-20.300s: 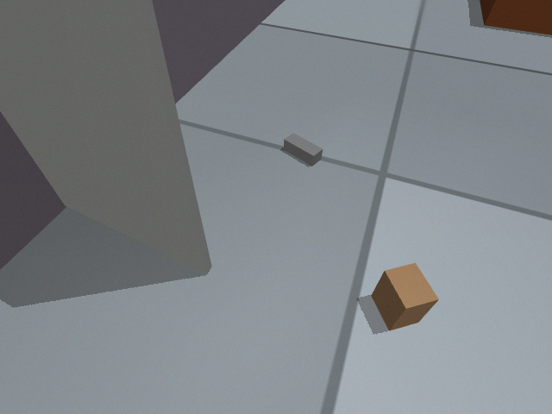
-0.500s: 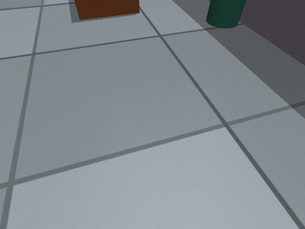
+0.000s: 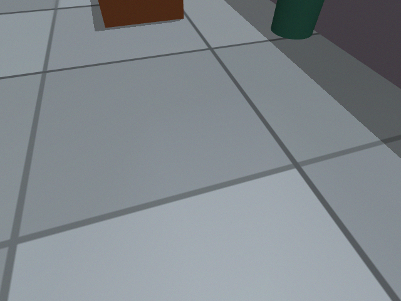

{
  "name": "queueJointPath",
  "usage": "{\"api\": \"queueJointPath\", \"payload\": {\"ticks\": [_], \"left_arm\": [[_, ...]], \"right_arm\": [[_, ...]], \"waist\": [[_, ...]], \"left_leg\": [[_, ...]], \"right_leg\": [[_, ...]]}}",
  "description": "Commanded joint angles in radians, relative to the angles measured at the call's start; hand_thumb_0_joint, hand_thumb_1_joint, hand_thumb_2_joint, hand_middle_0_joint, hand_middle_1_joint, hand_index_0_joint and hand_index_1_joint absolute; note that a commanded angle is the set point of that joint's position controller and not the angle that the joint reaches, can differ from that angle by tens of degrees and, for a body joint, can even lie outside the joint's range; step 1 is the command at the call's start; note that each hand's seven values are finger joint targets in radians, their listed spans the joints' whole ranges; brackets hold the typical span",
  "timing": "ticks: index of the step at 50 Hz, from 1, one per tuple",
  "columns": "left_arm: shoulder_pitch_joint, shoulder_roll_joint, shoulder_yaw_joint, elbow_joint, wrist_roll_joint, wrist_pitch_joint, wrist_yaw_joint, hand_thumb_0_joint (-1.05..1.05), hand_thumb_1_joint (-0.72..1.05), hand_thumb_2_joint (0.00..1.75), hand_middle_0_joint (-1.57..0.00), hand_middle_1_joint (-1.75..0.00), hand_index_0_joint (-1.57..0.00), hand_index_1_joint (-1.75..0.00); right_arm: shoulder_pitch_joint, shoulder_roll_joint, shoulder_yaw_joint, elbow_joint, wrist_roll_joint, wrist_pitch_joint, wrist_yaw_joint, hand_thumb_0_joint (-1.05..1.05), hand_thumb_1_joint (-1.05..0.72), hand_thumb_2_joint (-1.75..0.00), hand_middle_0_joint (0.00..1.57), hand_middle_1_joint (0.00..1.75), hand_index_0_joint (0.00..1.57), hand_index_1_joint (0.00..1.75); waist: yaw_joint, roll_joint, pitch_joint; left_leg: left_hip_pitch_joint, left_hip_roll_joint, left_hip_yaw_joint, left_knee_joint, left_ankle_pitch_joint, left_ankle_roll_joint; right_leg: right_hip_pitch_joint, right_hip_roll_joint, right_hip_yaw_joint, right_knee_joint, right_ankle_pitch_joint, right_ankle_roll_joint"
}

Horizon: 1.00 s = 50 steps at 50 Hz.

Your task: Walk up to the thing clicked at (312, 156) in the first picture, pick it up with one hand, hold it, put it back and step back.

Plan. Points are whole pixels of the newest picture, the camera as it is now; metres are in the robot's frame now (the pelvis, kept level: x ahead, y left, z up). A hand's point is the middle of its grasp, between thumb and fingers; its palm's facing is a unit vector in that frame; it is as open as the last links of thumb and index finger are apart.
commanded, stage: stand
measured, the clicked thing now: out of the picture +0.32 +1.39 -0.75
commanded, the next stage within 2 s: walk up in 0.12 s
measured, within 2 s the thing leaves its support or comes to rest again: neither
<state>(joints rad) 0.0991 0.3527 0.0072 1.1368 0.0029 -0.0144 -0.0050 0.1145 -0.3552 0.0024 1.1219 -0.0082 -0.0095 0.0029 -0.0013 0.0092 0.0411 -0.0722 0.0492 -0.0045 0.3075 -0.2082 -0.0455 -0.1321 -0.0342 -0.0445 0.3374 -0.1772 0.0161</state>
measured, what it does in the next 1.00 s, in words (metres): walks ahead: left foot, then right foot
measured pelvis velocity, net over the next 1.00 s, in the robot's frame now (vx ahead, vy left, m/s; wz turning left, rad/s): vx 0.34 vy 0.13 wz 0.18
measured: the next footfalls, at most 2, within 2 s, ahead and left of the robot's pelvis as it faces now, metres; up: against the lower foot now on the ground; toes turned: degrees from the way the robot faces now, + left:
left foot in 0.44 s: +0.16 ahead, +0.23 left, +0.00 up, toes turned +13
right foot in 0.96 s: +0.51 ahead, +0.04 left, +0.00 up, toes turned +6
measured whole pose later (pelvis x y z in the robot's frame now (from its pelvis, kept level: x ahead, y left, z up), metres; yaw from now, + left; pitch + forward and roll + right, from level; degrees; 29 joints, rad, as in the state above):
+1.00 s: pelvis +0.34 +0.13 -0.03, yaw +10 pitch +0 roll -1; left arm 0.07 0.40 0.07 0.94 0.01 -0.03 -0.08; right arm 0.41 -0.39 -0.07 0.93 -0.01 -0.07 0.03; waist -0.06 0.03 0.10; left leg 0.10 0.05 0.04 0.45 -0.51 0.01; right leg -0.45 -0.02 -0.09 0.55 -0.09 -0.04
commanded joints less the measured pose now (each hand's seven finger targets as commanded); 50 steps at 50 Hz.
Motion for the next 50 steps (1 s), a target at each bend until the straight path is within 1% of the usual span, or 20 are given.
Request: {"api": "queueJointPath", "payload": {"ticks": [1, 5, 6, 8, 10, 16, 21, 22, 23, 24, 25, 26, 29, 33, 36, 41, 45, 48, 49, 50], "left_arm": [[-0.035, 0.220, 0.040, -0.060, 0.007, -0.016, 0.012, 0.00, 0.90, 0.90, -0.20, -0.30, -0.20, -0.30], [-0.032, 0.214, 0.037, -0.062, 0.006, -0.018, 0.010, 0.00, 0.90, 0.90, -0.20, -0.30, -0.20, -0.30], [0.043, 0.339, 0.117, -0.108, 0.017, -0.042, -0.018, 0.00, 0.90, 0.90, -0.20, -0.30, -0.20, -0.30], [0.146, 0.388, 0.147, -0.082, 0.036, -0.052, -0.023, 0.00, 0.90, 0.90, -0.20, -0.30, -0.20, -0.30], [0.082, 0.393, 0.152, -0.154, 0.036, -0.066, -0.021, 0.00, 0.90, 0.90, -0.20, -0.30, -0.20, -0.30], [-0.035, 0.375, 0.146, -0.226, 0.039, -0.078, -0.036, 0.00, 0.90, 0.90, -0.20, -0.30, -0.20, -0.30], [-0.103, 0.346, 0.136, -0.250, 0.044, -0.053, -0.047, 0.00, 0.90, 0.90, -0.20, -0.30, -0.20, -0.30], [-0.070, 0.300, 0.120, -0.249, 0.048, -0.043, -0.050, 0.00, 0.90, 0.90, -0.20, -0.30, -0.20, -0.30], [-0.042, 0.212, 0.091, -0.257, 0.045, -0.038, -0.056, 0.00, 0.90, 0.90, -0.20, -0.30, -0.20, -0.30], [-0.022, 0.164, 0.069, -0.273, 0.022, -0.037, -0.055, 0.00, 0.90, 0.90, -0.20, -0.30, -0.20, -0.30], [-0.006, 0.263, 0.085, -0.275, 0.017, -0.037, -0.046, 0.00, 0.90, 0.90, -0.20, -0.30, -0.20, -0.30], [0.016, 0.303, 0.084, -0.254, 0.020, -0.041, -0.042, 0.00, 0.90, 0.90, -0.20, -0.30, -0.20, -0.30], [0.089, 0.343, 0.108, -0.176, -0.005, -0.035, -0.057, 0.00, 0.90, 0.90, -0.20, -0.30, -0.20, -0.30], [0.090, 0.316, 0.111, -0.197, 0.004, -0.021, -0.078, 0.00, 0.90, 0.90, -0.20, -0.30, -0.20, -0.30], [-0.016, 0.291, 0.111, -0.245, 0.012, -0.020, -0.087, 0.00, 0.90, 0.90, -0.20, -0.30, -0.20, -0.30], [-0.146, 0.227, 0.089, -0.313, 0.009, -0.031, -0.087, 0.00, 0.90, 0.90, -0.20, -0.30, -0.20, -0.30], [-0.191, 0.192, 0.080, -0.335, 0.007, -0.036, -0.083, 0.00, 0.90, 0.90, -0.20, -0.30, -0.20, -0.30], [0.035, 0.216, 0.108, -0.274, 0.003, -0.044, -0.065, 0.00, 0.90, 0.90, -0.20, -0.30, -0.20, -0.30], [0.197, 0.260, 0.132, -0.230, 0.008, -0.050, -0.054, 0.00, 0.90, 0.90, -0.20, -0.30, -0.20, -0.30], [0.319, 0.333, 0.158, -0.216, 0.016, -0.056, -0.043, 0.00, 0.90, 0.90, -0.20, -0.30, -0.20, -0.30]], "right_arm": [[-0.027, -0.212, -0.042, -0.055, -0.004, -0.013, -0.011, 0.00, -0.90, -0.90, 0.20, 0.30, 0.20, 0.30], [-0.029, -0.212, -0.039, -0.055, -0.004, -0.016, -0.009, 0.00, -0.90, -0.90, 0.20, 0.30, 0.20, 0.30], [0.009, -0.291, -0.107, -0.117, -0.016, -0.026, 0.022, 0.00, -0.90, -0.90, 0.20, 0.30, 0.20, 0.30], [-0.115, -0.252, -0.102, -0.173, -0.033, -0.014, 0.047, 0.00, -0.90, -0.90, 0.20, 0.30, 0.20, 0.30], [-0.144, -0.253, -0.107, -0.218, -0.039, -0.018, 0.060, 0.00, -0.90, -0.90, 0.20, 0.30, 0.20, 0.30], [0.018, -0.256, -0.146, -0.202, -0.021, -0.024, 0.105, 0.00, -0.90, -0.90, 0.20, 0.30, 0.20, 0.30], [0.250, -0.280, -0.183, -0.138, -0.020, -0.024, 0.095, 0.00, -0.90, -0.90, 0.20, 0.30, 0.20, 0.30], [0.339, -0.319, -0.199, -0.110, -0.026, -0.029, 0.082, 0.00, -0.90, -0.90, 0.20, 0.30, 0.20, 0.30], [0.454, -0.391, -0.217, -0.089, -0.036, -0.034, 0.061, 0.00, -0.90, -0.90, 0.20, 0.30, 0.20, 0.30], [0.400, -0.436, -0.205, -0.139, -0.042, -0.052, 0.048, 0.00, -0.90, -0.90, 0.20, 0.30, 0.20, 0.30], [0.235, -0.483, -0.203, -0.196, -0.004, -0.057, 0.050, 0.00, -0.90, -0.90, 0.20, 0.30, 0.20, 0.30], [0.149, -0.475, -0.201, -0.223, 0.005, -0.064, 0.044, 0.00, -0.90, -0.90, 0.20, 0.30, 0.20, 0.30], [0.121, -0.345, -0.156, -0.240, 0.000, -0.093, 0.033, 0.00, -0.90, -0.90, 0.20, 0.30, 0.20, 0.30], [0.158, -0.321, -0.148, -0.246, 0.006, -0.110, 0.035, 0.00, -0.90, -0.90, 0.20, 0.30, 0.20, 0.30], [0.242, -0.324, -0.152, -0.235, 0.006, -0.118, 0.029, 0.00, -0.90, -0.90, 0.20, 0.30, 0.20, 0.30], [0.305, -0.306, -0.150, -0.237, 0.007, -0.112, 0.025, 0.00, -0.90, -0.90, 0.20, 0.30, 0.20, 0.30], [0.314, -0.305, -0.151, -0.258, 0.000, -0.098, 0.015, 0.00, -0.90, -0.90, 0.20, 0.30, 0.20, 0.30], [0.290, -0.302, -0.149, -0.293, -0.007, -0.087, 0.005, 0.00, -0.90, -0.90, 0.20, 0.30, 0.20, 0.30], [0.282, -0.271, -0.133, -0.308, -0.008, -0.086, 0.007, 0.00, -0.90, -0.90, 0.20, 0.30, 0.20, 0.30], [0.330, -0.212, -0.110, -0.325, 0.001, -0.088, 0.010, 0.00, -0.90, -0.90, 0.20, 0.30, 0.20, 0.30]], "waist": [[0.003, -0.014, -0.067], [0.004, 0.000, -0.069], [0.044, -0.022, -0.148], [0.118, -0.195, -0.012], [0.113, -0.139, 0.062], [0.009, -0.198, 0.002], [-0.111, -0.056, -0.008], [-0.148, 0.091, -0.039], [-0.205, 0.365, -0.036], [-0.165, 0.421, 0.016], [-0.087, 0.259, 0.062], [-0.038, 0.206, 0.089], [0.006, 0.093, 0.068], [0.020, 0.078, 0.070], [-0.031, 0.057, 0.099], [-0.065, 0.076, 0.084], [-0.077, 0.088, 0.047], [0.029, 0.046, -0.118], [0.101, -0.005, -0.218], [0.138, -0.163, -0.324]], "left_leg": [[-0.030, 0.092, -0.057, -0.044, 0.140, 0.056], [-0.027, 0.089, -0.053, -0.040, 0.160, 0.056], [-0.172, 0.029, -0.069, 0.082, -0.341, 0.124], [-0.555, -0.039, 0.077, 0.442, -0.319, 0.090], [-0.657, 0.058, -0.041, 0.584, -0.234, 0.076], [-0.381, 0.086, 0.003, 0.442, -0.157, 0.047], [0.039, 0.009, 0.134, 0.313, -0.002, 0.025], [0.172, -0.018, 0.104, 0.310, -0.124, 0.056], [0.224, 0.077, -0.140, 0.120, -0.455, 0.111], [0.119, 0.277, -0.622, -0.126, -0.741, 0.163], [-0.035, 0.388, -0.798, -0.267, -0.820, 0.243], [-0.085, 0.410, -0.803, -0.278, -0.803, 0.268], [-0.130, 0.206, -0.339, -0.167, -0.436, 0.146], [-0.096, 0.192, -0.219, -0.193, -0.310, 0.185], [0.001, 0.194, -0.194, -0.209, -0.188, 0.170], [0.118, 0.166, -0.086, -0.127, 0.293, 0.157], [0.147, 0.148, -0.027, -0.038, 0.481, 0.148], [0.108, 0.125, 0.011, 0.282, 0.609, 0.150], [-0.014, 0.084, 0.034, 0.489, 0.503, 0.141], [-0.243, 0.015, 0.058, 0.747, 0.190, 0.124]], "right_leg": [[0.047, -0.104, 0.084, -0.052, 0.135, -0.033], [0.050, -0.108, 0.089, -0.050, 0.173, -0.034], [0.183, -0.066, 0.062, 0.031, -0.370, -0.068], [0.251, -0.299, 0.352, -0.196, -0.695, -0.166], [0.152, -0.449, 0.455, -0.260, -0.655, -0.267], [-0.016, -0.284, 0.129, -0.204, -0.463, -0.194], [-0.369, -0.192, -0.038, 0.071, -0.613, -0.142], [-0.479, -0.141, -0.068, 0.312, -0.615, -0.130], [-0.608, -0.041, -0.121, 0.721, -0.505, -0.108], [-0.750, 0.063, 0.023, 0.953, -0.418, -0.076], [-0.669, -0.005, 0.125, 0.939, -0.337, -0.088], [-0.630, -0.067, 0.146, 0.943, -0.279, -0.085], [-0.495, -0.109, 0.136, 0.785, -0.071, -0.053], [-0.462, -0.103, 0.091, 0.633, 0.014, -0.008], [-0.545, -0.089, 0.095, 0.528, 0.066, -0.003], [-0.510, -0.055, 0.020, 0.317, 0.106, -0.026], [-0.379, -0.012, -0.059, 0.173, 0.101, -0.063], [-0.028, 0.039, -0.082, 0.118, 0.095, -0.095], [0.205, 0.005, -0.056, 0.149, 0.089, -0.119], [0.453, -0.173, 0.177, 0.150, -0.050, -0.153]]}}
